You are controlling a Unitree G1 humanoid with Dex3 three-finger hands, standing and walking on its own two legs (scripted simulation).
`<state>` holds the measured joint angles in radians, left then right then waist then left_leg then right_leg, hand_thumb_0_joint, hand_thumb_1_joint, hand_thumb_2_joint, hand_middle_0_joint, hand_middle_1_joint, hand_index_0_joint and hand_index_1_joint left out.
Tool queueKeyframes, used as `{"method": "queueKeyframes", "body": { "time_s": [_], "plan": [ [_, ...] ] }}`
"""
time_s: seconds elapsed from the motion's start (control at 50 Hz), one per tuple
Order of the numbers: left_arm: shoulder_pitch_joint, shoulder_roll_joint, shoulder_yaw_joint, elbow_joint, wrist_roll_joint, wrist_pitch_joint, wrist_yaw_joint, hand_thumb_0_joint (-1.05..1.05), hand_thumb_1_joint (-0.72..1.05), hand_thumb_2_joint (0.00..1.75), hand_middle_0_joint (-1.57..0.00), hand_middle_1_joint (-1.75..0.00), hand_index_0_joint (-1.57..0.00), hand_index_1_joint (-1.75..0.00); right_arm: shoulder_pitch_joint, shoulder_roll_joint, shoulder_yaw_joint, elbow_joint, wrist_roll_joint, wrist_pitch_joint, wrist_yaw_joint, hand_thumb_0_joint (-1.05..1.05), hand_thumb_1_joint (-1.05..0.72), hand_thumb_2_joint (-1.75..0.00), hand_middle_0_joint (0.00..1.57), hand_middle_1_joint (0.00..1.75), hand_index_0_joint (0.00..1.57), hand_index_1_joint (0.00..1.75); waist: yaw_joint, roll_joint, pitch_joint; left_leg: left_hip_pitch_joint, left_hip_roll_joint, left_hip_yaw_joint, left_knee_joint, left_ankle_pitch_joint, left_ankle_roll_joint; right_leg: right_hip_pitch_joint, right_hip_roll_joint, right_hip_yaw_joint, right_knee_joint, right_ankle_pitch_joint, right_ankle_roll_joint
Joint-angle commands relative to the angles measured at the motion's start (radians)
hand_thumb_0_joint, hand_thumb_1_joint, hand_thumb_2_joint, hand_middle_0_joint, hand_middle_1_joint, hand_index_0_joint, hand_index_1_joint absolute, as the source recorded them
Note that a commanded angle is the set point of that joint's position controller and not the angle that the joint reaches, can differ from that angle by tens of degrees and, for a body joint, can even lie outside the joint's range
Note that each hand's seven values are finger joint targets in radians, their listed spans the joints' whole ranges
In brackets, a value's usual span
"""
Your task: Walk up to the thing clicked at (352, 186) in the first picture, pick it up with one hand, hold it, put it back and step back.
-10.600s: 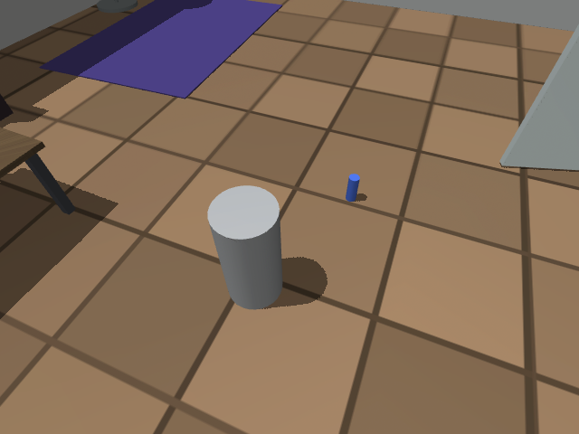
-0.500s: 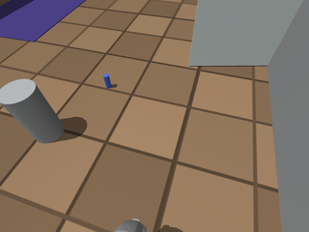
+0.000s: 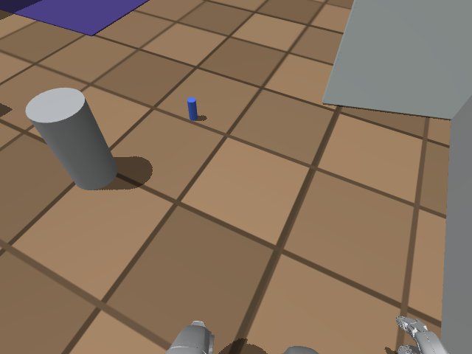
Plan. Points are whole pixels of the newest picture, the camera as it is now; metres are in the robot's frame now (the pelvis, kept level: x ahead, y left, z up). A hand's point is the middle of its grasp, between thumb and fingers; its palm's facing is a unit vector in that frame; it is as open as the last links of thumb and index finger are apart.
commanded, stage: walk up
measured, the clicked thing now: (192, 109) +1.46 +0.27 -0.67
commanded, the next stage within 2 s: stand in 0.92 s
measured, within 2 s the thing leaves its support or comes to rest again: neither
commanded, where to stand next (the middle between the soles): +0.06 -0.01 m, yaw +3 degrees
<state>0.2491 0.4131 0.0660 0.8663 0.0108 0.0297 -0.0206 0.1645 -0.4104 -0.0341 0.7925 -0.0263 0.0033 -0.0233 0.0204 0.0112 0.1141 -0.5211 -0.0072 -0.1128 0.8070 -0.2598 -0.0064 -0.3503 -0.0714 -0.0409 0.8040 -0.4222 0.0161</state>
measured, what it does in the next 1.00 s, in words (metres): steps on the spot: left foot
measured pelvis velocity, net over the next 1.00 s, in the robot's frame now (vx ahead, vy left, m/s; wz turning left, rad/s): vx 0.01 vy -0.01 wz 0.12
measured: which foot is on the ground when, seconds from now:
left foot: down 0.00-0.02, up 0.04-0.22, down 0.24-1.00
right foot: down 0.00-1.00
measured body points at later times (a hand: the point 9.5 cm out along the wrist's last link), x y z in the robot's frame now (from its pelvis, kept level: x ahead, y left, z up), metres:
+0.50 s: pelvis +0.01 -0.01 +0.02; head +0.04 -0.01 +0.47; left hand +0.06 +0.32 -0.10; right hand +0.12 -0.31 -0.11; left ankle +0.01 +0.11 -0.70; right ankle +0.03 -0.15 -0.70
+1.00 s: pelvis +0.01 -0.01 +0.04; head +0.02 +0.01 +0.49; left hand +0.06 +0.31 -0.09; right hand +0.15 -0.30 -0.08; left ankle +0.01 +0.11 -0.70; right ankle +0.03 -0.15 -0.70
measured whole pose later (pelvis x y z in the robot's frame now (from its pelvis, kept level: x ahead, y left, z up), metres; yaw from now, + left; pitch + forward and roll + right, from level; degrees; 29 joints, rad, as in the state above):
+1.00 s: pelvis +0.01 -0.01 +0.04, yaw +7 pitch -2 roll +0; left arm 0.08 0.38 0.00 1.12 0.01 0.00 -0.02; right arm 0.06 -0.36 0.01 1.13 -0.01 -0.02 0.00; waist 0.02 -0.02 0.06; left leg -0.17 -0.01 -0.06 0.42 -0.21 -0.01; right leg -0.14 -0.07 -0.08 0.39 -0.20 0.04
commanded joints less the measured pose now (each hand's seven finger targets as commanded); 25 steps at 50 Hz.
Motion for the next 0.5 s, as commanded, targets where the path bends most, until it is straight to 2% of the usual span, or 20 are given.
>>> {"method": "queueKeyframes", "body": {
  "time_s": [0.0, 0.02, 0.04, 0.06, 0.08, 0.14, 0.18, 0.2, 0.22, 0.24, 0.26, 0.28, 0.32, 0.36, 0.38, 0.4, 0.42, 0.44, 0.46, 0.48],
  "plan": [
    [0.054, 0.362, 0.1, -0.053, 0.028, -0.038, 0.025, 0.0, 0.9, 0.9, -0.2, -0.3, -0.2, -0.3, -0.044, -0.174, -0.069, -0.09, 0.015, -0.005, -0.013, 0.0, -0.9, -0.9, 0.2, 0.3, 0.2, 0.3, 0.048, -0.247, -0.07, -0.139, -0.1, 0.032, 0.233, -0.32, 0.03, -0.015, -0.374, 0.538, -0.538, -0.28, -0.24],
    [-0.085, 0.397, 0.1, -0.095, 0.031, -0.045, 0.029, 0.0, 0.9, 0.9, -0.2, -0.3, -0.2, -0.3, -0.002, -0.226, -0.087, -0.064, 0.006, -0.005, -0.017, 0.0, -0.9, -0.9, 0.2, 0.3, 0.2, 0.3, 0.004, -0.28, -0.022, -0.072, -0.014, -0.01, 0.358, -0.3, 0.017, -0.127, -0.48, 0.653, -0.562, -0.232, -0.317],
    [-0.134, 0.343, 0.093, -0.105, 0.026, -0.048, 0.032, 0.0, 0.9, 0.9, -0.2, -0.3, -0.2, -0.3, 0.026, -0.256, -0.093, -0.035, 0.015, -0.011, -0.008, 0.0, -0.9, -0.9, 0.2, 0.3, 0.2, 0.3, -0.027, -0.197, 0.007, -0.028, 0.026, -0.011, 0.298, -0.276, 0.017, -0.13, -0.432, 0.521, -0.499, -0.099, -0.303],
    [-0.126, 0.292, 0.077, -0.094, 0.024, -0.05, 0.03, 0.0, 0.9, 0.9, -0.2, -0.3, -0.2, -0.3, 0.029, -0.249, -0.092, -0.014, 0.022, -0.018, 0.003, 0.0, -0.9, -0.9, 0.2, 0.3, 0.2, 0.3, -0.029, -0.108, 0.016, -0.006, -0.002, 0.043, 0.239, -0.242, 0.02, -0.1, -0.326, 0.32, -0.414, 0.068, -0.255],
    [-0.108, 0.265, 0.066, -0.079, 0.027, -0.057, 0.032, 0.0, 0.9, 0.9, -0.2, -0.3, -0.2, -0.3, 0.033, -0.211, -0.089, -0.008, 0.02, -0.023, 0.009, 0.0, -0.9, -0.9, 0.2, 0.3, 0.2, 0.3, -0.027, -0.104, -0.005, 0.002, -0.021, 0.087, 0.227, -0.217, 0.028, -0.066, -0.264, 0.219, -0.365, 0.145, -0.222],
    [-0.042, 0.279, 0.059, -0.051, 0.034, -0.06, 0.024, 0.0, 0.9, 0.9, -0.2, -0.3, -0.2, -0.3, 0.027, -0.16, -0.071, -0.001, 0.023, -0.028, 0.027, 0.0, -0.9, -0.9, 0.2, 0.3, 0.2, 0.3, 0.013, -0.203, -0.047, 0.093, -0.03, 0.154, 0.014, -0.159, 0.022, 0.008, -0.174, 0.143, -0.314, 0.131, -0.17],
    [-0.039, 0.264, 0.05, -0.047, 0.024, -0.049, 0.018, 0.0, 0.9, 0.9, -0.2, -0.3, -0.2, -0.3, 0.075, -0.134, -0.063, 0.033, 0.024, -0.041, 0.024, 0.0, -0.9, -0.9, 0.2, 0.3, 0.2, 0.3, -0.006, -0.208, -0.106, 0.204, -0.057, 0.193, -0.23, -0.076, 0.017, 0.071, -0.15, 0.082, -0.21, 0.197, -0.149],
    [-0.027, 0.23, 0.039, -0.049, 0.018, -0.042, 0.016, 0.0, 0.9, 0.9, -0.2, -0.3, -0.2, -0.3, 0.115, -0.151, -0.07, 0.056, 0.015, -0.05, 0.016, 0.0, -0.9, -0.9, 0.2, 0.3, 0.2, 0.3, -0.022, -0.155, -0.152, 0.299, -0.053, 0.146, -0.332, -0.06, 0.028, 0.053, -0.142, 0.053, -0.088, 0.223, -0.127],
    [-0.002, 0.169, 0.021, -0.047, 0.008, -0.037, 0.016, 0.0, 0.9, 0.9, -0.2, -0.3, -0.2, -0.3, 0.13, -0.18, -0.081, 0.063, 0.004, -0.062, 0.006, 0.0, -0.9, -0.9, 0.2, 0.3, 0.2, 0.3, -0.03, -0.055, -0.198, 0.415, 0.026, -0.026, -0.376, -0.046, 0.06, -0.038, -0.122, 0.031, 0.052, 0.177, -0.084],
    [0.006, 0.094, -0.002, -0.065, -0.003, -0.036, 0.015, 0.0, 0.9, 0.9, -0.2, -0.3, -0.2, -0.3, 0.109, -0.25, -0.09, 0.043, -0.013, -0.072, -0.002, 0.0, -0.9, -0.9, 0.2, 0.3, 0.2, 0.3, -0.015, 0.133, -0.192, 0.486, 0.23, -0.372, -0.418, 0.037, 0.131, -0.228, -0.025, 0.01, 0.165, -0.118, -0.022],
    [-0.018, 0.174, 0.017, -0.054, -0.004, -0.033, 0.029, 0.0, 0.9, 0.9, -0.2, -0.3, -0.2, -0.3, 0.092, -0.338, -0.103, 0.04, 0.004, -0.068, -0.001, 0.0, -0.9, -0.9, 0.2, 0.3, 0.2, 0.3, -0.03, 0.089, -0.174, 0.415, 0.343, -0.49, -0.399, 0.028, 0.267, -0.234, -0.021, 0.062, 0.142, -0.212, -0.027],
    [-0.025, 0.21, 0.022, -0.031, -0.002, -0.041, 0.037, 0.0, 0.9, 0.9, -0.2, -0.3, -0.2, -0.3, 0.056, -0.344, -0.108, 0.047, 0.01, -0.064, 0.0, 0.0, -0.9, -0.9, 0.2, 0.3, 0.2, 0.3, -0.025, 0.095, -0.155, 0.322, 0.356, -0.503, -0.388, 0.039, 0.309, -0.164, -0.058, 0.082, 0.121, -0.179, -0.03],
    [-0.031, 0.201, 0.025, -0.011, -0.012, -0.051, 0.034, 0.0, 0.9, 0.9, -0.2, -0.3, -0.2, -0.3, 0.004, -0.25, -0.071, 0.047, 0.014, -0.066, -0.003, 0.0, -0.9, -0.9, 0.2, 0.3, 0.2, 0.3, -0.009, 0.078, -0.147, 0.328, 0.244, -0.257, -0.298, 0.351, 0.228, -0.104, -0.045, 0.08, 0.047, -0.116, -0.038],
    [0.009, 0.168, 0.018, 0.003, -0.021, -0.062, 0.033, 0.0, 0.9, 0.9, -0.2, -0.3, -0.2, -0.3, 0.005, -0.228, -0.054, 0.065, 0.027, -0.069, -0.008, 0.0, -0.9, -0.9, 0.2, 0.3, 0.2, 0.3, 0.012, 0.12, -0.177, 0.348, 0.191, -0.129, -0.206, 0.579, 0.167, -0.01, -0.023, 0.033, -0.148, 0.039, -0.04],
    [0.018, 0.169, 0.017, 0.021, -0.017, -0.068, 0.034, 0.0, 0.9, 0.9, -0.2, -0.3, -0.2, -0.3, -0.017, -0.226, -0.05, 0.073, 0.035, -0.064, -0.005, 0.0, -0.9, -0.9, 0.2, 0.3, 0.2, 0.3, 0.026, 0.091, -0.183, 0.265, 0.162, -0.083, -0.175, 0.54, 0.134, 0.114, -0.017, 0.022, -0.253, 0.218, -0.044],
    [0.007, 0.193, 0.023, 0.029, -0.009, -0.073, 0.038, 0.0, 0.9, 0.9, -0.2, -0.3, -0.2, -0.3, -0.02, -0.193, -0.04, 0.078, 0.043, -0.057, -0.003, 0.0, -0.9, -0.9, 0.2, 0.3, 0.2, 0.3, 0.025, 0.028, -0.199, 0.221, 0.124, -0.045, -0.13, 0.454, 0.092, 0.193, -0.047, 0.076, -0.297, 0.373, -0.068],
    [0.002, 0.232, 0.027, 0.031, -0.002, -0.079, 0.043, 0.0, 0.9, 0.9, -0.2, -0.3, -0.2, -0.3, -0.022, -0.162, -0.032, 0.075, 0.05, -0.053, -0.002, 0.0, -0.9, -0.9, 0.2, 0.3, 0.2, 0.3, 0.019, -0.053, -0.213, 0.182, 0.062, 0.014, -0.062, 0.343, 0.055, 0.219, -0.134, 0.183, -0.329, 0.469, -0.109],
    [-0.038, 0.253, 0.026, 0.022, -0.004, -0.081, 0.043, 0.0, 0.9, 0.9, -0.2, -0.3, -0.2, -0.3, -0.018, -0.149, -0.027, 0.082, 0.045, -0.047, -0.001, 0.0, -0.9, -0.9, 0.2, 0.3, 0.2, 0.3, 0.002, -0.062, -0.181, 0.136, 0.008, 0.051, -0.063, 0.151, 0.033, 0.193, -0.211, 0.277, -0.356, 0.417, -0.161],
    [-0.106, 0.278, 0.024, 0.017, -0.005, -0.076, 0.035, 0.0, 0.9, 0.9, -0.2, -0.3, -0.2, -0.3, 0.007, -0.156, -0.032, 0.111, 0.042, -0.041, -0.007, 0.0, -0.9, -0.9, 0.2, 0.3, 0.2, 0.3, -0.026, -0.12, -0.149, 0.21, 0.006, 0.084, -0.086, -0.04, 0.031, 0.086, -0.258, 0.283, -0.358, 0.353, -0.203],
    [-0.15, 0.247, 0.015, 0.01, -0.005, -0.07, 0.03, 0.0, 0.9, 0.9, -0.2, -0.3, -0.2, -0.3, 0.03, -0.16, -0.034, 0.14, 0.037, -0.042, -0.006, 0.0, -0.9, -0.9, 0.2, 0.3, 0.2, 0.3, -0.052, -0.12, -0.125, 0.262, 0.013, 0.064, -0.158, -0.057, 0.034, 0.048, -0.226, 0.235, -0.349, 0.313, -0.176]
  ]
}}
